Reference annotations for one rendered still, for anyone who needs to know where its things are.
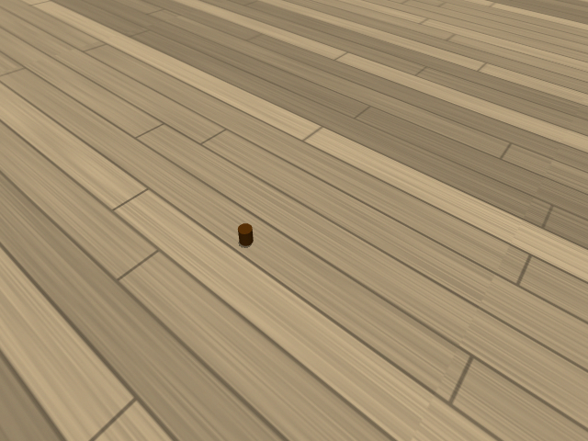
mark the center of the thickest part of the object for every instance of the tin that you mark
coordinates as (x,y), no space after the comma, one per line
(245,232)

